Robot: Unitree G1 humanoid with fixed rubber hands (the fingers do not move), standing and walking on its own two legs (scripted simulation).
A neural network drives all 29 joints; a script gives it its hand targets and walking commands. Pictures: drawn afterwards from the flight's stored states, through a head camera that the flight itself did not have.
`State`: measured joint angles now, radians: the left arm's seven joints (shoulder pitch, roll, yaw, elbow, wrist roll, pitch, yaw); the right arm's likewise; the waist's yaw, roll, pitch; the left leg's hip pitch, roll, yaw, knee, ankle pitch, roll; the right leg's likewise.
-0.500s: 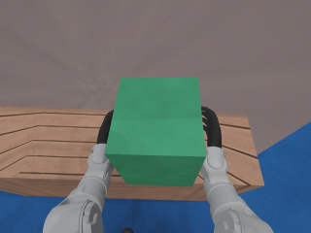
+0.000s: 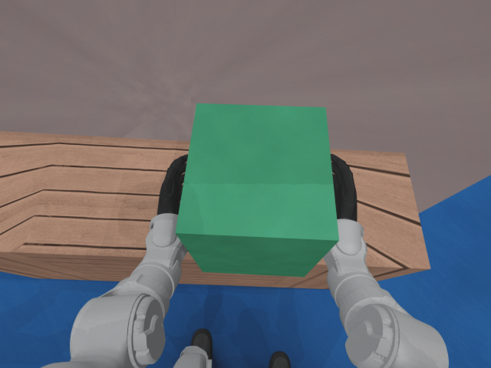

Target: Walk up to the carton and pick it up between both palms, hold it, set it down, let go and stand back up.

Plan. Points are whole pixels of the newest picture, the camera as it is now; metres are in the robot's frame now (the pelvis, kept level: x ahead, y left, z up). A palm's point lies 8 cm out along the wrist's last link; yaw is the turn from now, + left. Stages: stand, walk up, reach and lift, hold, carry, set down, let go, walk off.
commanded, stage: set down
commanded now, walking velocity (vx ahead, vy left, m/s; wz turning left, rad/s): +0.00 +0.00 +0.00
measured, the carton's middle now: (256, 200) +0.40 +0.02 -0.06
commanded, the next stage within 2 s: none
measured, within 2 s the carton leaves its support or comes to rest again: rests again in 0.62 s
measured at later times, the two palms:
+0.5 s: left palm (172, 199) +0.39 +0.16 -0.06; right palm (344, 213) +0.39 -0.13 -0.05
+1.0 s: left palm (134, 204) +0.36 +0.20 -0.01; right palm (386, 225) +0.35 -0.17 +0.01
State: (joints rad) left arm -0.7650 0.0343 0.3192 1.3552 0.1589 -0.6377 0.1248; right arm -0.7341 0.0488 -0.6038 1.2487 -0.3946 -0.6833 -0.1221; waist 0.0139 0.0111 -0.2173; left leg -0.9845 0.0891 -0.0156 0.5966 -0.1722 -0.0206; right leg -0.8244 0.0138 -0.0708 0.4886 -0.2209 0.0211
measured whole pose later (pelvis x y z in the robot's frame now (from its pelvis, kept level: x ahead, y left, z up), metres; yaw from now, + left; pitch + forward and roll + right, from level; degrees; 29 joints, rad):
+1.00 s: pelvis -0.03 +0.02 -0.01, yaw +0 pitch +21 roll -4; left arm -0.65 0.17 0.08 1.09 -0.09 -0.34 0.05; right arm -0.67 -0.17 -0.03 1.22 0.22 -0.47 -0.11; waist -0.02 0.01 -0.21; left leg -0.90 0.07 -0.01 0.76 -0.24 0.00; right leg -0.75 0.00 -0.03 0.68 -0.29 0.05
